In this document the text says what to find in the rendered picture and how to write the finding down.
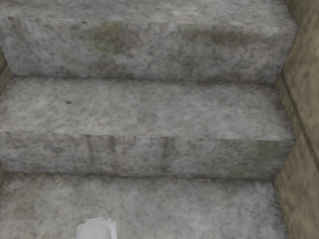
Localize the left robot thigh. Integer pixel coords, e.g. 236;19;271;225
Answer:
76;216;119;239

